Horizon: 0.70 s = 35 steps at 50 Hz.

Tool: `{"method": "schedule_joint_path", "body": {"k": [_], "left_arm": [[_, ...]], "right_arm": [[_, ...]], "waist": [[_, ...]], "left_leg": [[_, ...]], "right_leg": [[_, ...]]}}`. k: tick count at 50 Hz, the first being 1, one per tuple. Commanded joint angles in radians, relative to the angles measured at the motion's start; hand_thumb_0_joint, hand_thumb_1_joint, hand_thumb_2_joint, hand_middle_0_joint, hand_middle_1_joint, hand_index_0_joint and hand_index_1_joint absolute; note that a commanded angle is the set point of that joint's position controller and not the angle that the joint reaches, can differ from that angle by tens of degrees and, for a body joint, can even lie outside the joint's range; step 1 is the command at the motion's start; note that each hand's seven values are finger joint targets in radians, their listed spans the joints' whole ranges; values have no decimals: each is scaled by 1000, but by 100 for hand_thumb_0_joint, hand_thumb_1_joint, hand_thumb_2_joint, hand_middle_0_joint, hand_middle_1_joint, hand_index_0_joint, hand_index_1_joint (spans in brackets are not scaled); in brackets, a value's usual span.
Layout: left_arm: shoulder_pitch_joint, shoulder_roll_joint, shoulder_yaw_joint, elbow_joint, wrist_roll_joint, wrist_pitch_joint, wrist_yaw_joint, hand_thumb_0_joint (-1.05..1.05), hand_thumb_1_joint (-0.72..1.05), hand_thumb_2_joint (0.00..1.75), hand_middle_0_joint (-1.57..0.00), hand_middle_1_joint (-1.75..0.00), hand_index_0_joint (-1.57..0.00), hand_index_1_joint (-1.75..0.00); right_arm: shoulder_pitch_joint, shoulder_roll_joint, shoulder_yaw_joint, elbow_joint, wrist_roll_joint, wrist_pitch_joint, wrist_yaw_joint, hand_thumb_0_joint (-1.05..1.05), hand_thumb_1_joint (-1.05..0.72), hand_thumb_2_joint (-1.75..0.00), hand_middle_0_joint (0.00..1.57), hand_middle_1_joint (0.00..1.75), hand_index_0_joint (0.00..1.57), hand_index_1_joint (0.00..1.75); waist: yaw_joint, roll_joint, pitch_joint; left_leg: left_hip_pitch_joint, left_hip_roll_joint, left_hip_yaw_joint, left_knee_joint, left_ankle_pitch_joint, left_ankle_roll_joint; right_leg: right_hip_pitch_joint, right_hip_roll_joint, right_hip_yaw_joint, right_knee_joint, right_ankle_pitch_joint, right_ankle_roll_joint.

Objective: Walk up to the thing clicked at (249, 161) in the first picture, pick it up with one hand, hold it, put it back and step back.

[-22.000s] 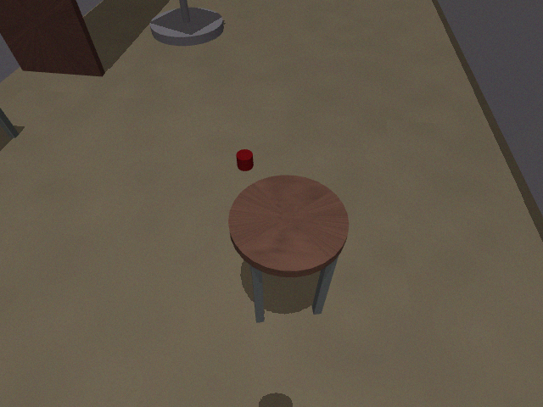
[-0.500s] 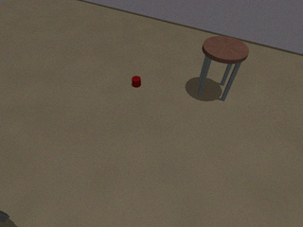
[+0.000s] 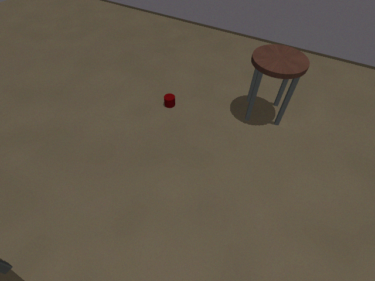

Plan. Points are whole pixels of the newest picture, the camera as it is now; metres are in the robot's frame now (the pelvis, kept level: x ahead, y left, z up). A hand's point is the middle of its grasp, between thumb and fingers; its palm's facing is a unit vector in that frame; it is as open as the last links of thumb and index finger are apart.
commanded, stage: stand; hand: left
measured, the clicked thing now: (169, 100) +1.49 +0.17 -0.74
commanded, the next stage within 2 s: walk up in 0.68 s
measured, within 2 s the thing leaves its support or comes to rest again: neither
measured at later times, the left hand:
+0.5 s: hand out of the picture +0.07 +0.25 -0.16, palm faces -0.03 -0.94 -0.34, open 7.4 cm
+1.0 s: hand out of the picture +0.13 +0.25 -0.14, palm faces -0.05 -0.89 -0.44, open 7.4 cm
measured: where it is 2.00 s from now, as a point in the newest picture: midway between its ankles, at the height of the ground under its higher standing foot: (200, 223)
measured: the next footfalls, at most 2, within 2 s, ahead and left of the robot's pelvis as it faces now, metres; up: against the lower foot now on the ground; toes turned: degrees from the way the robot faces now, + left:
right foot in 0.96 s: +0.15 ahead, -0.19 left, +0.00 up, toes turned -7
left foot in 1.38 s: +0.36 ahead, +0.10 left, +0.00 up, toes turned +5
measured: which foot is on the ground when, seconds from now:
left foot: down 0.00-0.96, up 0.98-1.00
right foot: down 0.00-0.72, up 0.74-0.94, down 0.96-1.00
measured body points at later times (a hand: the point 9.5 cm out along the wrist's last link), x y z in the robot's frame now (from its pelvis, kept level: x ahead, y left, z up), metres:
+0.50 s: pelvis +0.00 +0.00 +0.00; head +0.00 +0.00 +0.45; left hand +0.07 +0.30 -0.13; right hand +0.07 -0.30 -0.13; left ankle -0.02 +0.12 -0.75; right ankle -0.01 -0.14 -0.75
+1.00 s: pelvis +0.05 -0.06 -0.03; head +0.04 -0.07 +0.42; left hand +0.13 +0.29 -0.11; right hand +0.06 -0.40 -0.15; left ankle -0.02 +0.10 -0.73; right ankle +0.11 -0.18 -0.75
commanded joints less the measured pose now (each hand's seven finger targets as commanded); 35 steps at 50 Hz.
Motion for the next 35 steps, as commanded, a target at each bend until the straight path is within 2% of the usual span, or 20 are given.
{"method": "schedule_joint_path", "body": {"k": [1,9,14,19,21,26,29,33,34,35], "left_arm": [[-32,213,43,-57,-4,-21,15,0,90,90,-20,-30,-20,-30],[-28,211,43,-58,-6,-23,16,0,90,90,-20,-30,-20,-30],[-28,208,42,-57,-6,-19,15,0,90,90,-20,-30,-20,-30],[-18,206,41,-58,-4,-22,14,0,90,90,-20,-30,-20,-30],[-28,209,42,-58,-7,-20,14,0,90,90,-20,-30,-20,-30],[-21,208,42,-60,-3,-20,14,0,90,90,-20,-30,-20,-30],[-22,208,41,-56,-5,-20,13,0,90,90,-20,-30,-20,-30],[-23,207,41,-60,-5,-21,13,0,90,90,-20,-30,-20,-30],[3,304,100,-129,15,-32,-19,0,90,90,-20,-30,-20,-30],[-45,289,102,-132,24,-29,-31,0,90,90,-20,-30,-20,-30]], "right_arm": [[-32,-216,-46,-57,-3,-18,-18,0,-90,-90,20,30,20,30],[-23,-214,-45,-59,-3,-20,-19,0,-90,-90,20,30,20,30],[-29,-217,-45,-58,-1,-19,-20,0,-90,-90,20,30,20,30],[-29,-221,-47,-61,0,-21,-20,0,-90,-90,20,30,20,30],[-25,-218,-46,-61,-2,-22,-21,0,-90,-90,20,30,20,30],[-27,-218,-46,-61,-1,-20,-20,0,-90,-90,20,30,20,30],[-28,-216,-45,-60,-1,-20,-19,0,-90,-90,20,30,20,30],[-27,-218,-45,-60,-2,-22,-18,0,-90,-90,20,30,20,30],[42,-310,-109,-121,-20,-39,6,0,-90,-90,20,30,20,30],[95,-332,-127,-96,-28,-43,14,0,-90,-90,20,30,20,30]], "waist": [[-5,7,-71],[-6,9,-78],[-2,6,-62],[1,9,-87],[-5,2,-69],[-1,-2,-68],[-3,-2,-46],[-3,15,-62],[-17,19,-164],[-50,79,-91]], "left_leg": [[14,123,-81,-48,172,25],[25,122,-78,-38,227,24],[13,124,-85,-51,171,24],[37,125,-80,-34,235,27],[18,122,-81,-44,205,21],[15,124,-80,-44,198,26],[7,120,-86,-57,142,24],[6,122,-86,-50,169,25],[76,108,-105,0,-374,94],[116,166,-190,-68,-581,133]], "right_leg": [[0,-106,55,-24,203,-49],[1,-109,55,-17,248,-49],[-5,-105,54,-21,182,-50],[3,-108,51,-14,245,-48],[-2,-107,54,-18,211,-50],[2,-107,52,-19,215,-49],[-22,-103,55,-28,154,-47],[-4,-109,58,-30,187,-47],[-60,-30,27,89,-308,-83],[-266,-9,-12,190,-417,-80]]}}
